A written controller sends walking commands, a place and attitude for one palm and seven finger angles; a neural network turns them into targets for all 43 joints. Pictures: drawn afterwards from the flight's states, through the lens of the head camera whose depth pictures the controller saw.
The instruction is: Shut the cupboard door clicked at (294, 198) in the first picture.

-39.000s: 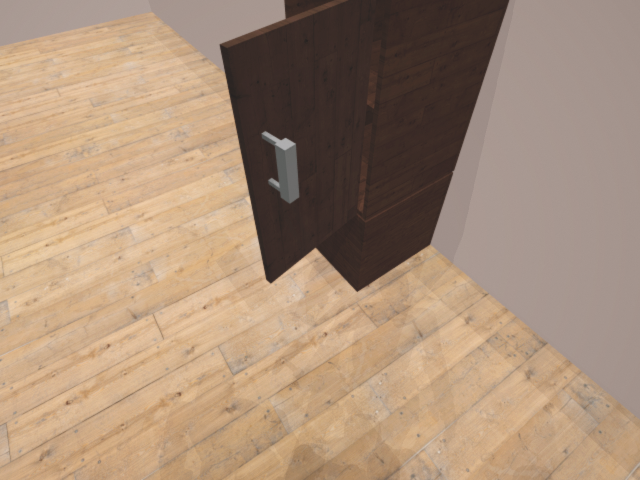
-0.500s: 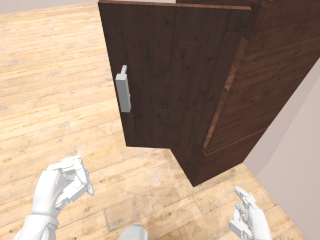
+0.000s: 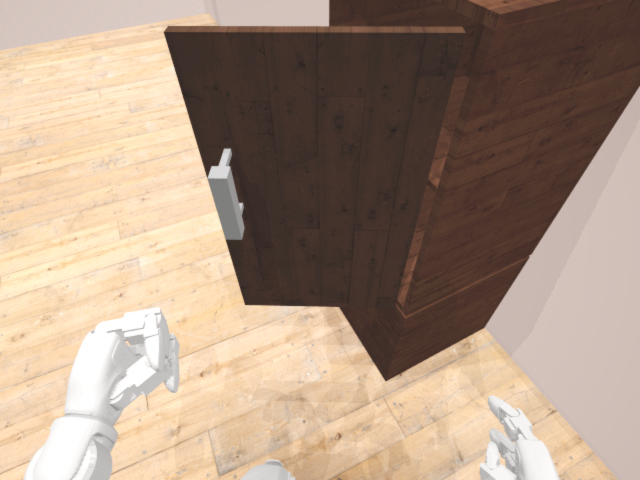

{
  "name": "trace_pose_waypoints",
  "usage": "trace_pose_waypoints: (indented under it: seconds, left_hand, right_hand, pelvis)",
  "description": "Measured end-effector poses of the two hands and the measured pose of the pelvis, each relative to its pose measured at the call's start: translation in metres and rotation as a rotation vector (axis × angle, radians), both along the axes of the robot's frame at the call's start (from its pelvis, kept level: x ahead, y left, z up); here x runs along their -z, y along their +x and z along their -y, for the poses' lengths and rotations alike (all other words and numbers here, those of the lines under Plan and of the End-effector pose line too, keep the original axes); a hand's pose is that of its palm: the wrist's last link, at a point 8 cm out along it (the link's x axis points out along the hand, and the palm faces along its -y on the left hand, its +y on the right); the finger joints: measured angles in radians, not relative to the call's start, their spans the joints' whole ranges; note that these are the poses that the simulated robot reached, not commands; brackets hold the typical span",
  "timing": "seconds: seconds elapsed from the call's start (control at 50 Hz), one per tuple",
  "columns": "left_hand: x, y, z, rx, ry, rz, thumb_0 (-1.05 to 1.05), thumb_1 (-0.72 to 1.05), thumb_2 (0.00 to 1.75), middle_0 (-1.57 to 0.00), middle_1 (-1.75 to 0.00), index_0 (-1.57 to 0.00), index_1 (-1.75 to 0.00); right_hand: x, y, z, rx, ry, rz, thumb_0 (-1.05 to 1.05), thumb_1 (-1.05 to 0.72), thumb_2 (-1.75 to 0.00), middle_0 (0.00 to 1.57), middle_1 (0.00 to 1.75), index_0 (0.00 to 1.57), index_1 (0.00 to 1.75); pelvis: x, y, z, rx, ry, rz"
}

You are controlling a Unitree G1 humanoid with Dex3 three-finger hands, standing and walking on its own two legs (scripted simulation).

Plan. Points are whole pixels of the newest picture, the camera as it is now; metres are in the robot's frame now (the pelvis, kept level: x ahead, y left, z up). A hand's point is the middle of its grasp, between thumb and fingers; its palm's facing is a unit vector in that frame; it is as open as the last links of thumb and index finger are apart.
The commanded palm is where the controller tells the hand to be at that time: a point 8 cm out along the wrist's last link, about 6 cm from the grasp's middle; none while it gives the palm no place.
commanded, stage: raise the hand and make a fist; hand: left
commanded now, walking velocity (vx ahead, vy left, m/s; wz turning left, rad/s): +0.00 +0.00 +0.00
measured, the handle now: (230, 194) +0.49 +0.17 +0.08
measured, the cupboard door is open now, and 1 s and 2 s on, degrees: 61 61 60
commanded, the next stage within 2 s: bring the fist close to the handle in 0.16 s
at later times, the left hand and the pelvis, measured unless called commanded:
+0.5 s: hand (186, 337) +0.26 +0.17 +0.08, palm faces -0.01 -1.00 -0.02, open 3.1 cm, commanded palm +0.24 +0.23 +0.08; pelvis +0.00 +0.00 +0.00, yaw +0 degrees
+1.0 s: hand (225, 272) +0.34 +0.15 +0.08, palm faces +0.00 -1.00 -0.01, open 3.1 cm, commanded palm +0.33 +0.20 +0.08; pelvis +0.00 +0.01 +0.00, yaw -1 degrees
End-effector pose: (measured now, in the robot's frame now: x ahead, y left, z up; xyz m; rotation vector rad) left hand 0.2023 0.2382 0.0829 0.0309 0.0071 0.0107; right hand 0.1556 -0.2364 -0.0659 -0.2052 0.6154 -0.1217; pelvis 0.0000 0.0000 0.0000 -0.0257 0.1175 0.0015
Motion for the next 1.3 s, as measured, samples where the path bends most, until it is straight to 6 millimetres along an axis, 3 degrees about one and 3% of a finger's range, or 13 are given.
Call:
trace_pose_waypoints:
  seconds: [0.36, 0.8, 1.3]
  left_hand:
    - [0.001, 0.005, 0.005, -0.001, -0.001, 0.015, 0.02, 0.90, 0.90, -1.30, -1.50, -1.30, -1.50]
    - [-0.001, 0.091, 0.025, 0.024, -0.022, 0.036, 0.02, 0.90, 0.90, -1.30, -1.50, -1.30, -1.50]
    - [-0.005, 0.167, 0.045, -0.002, -0.020, 0.038, 0.02, 0.90, 0.90, -1.30, -1.50, -1.30, -1.50]
  right_hand:
    - [0.004, 0.008, -0.004, -0.018, 0.016, 0.006, 0.01, -0.90, -0.90, 0.20, 0.30, 0.20, 0.30]
    - [0.014, -0.021, -0.004, 0.023, 0.014, -0.110, 0.01, -0.90, -0.90, 0.20, 0.30, 0.20, 0.30]
    - [0.032, -0.060, 0.013, 0.098, 0.014, -0.273, 0.01, -0.91, -0.90, 0.20, 0.30, 0.20, 0.30]
  pelvis:
    - [0.002, -0.001, 0.003, -0.002, 0.001, -0.003]
    - [-0.002, -0.004, -0.006, 0.014, 0.006, -0.013]
    - [0.000, -0.006, -0.002, 0.027, 0.011, -0.050]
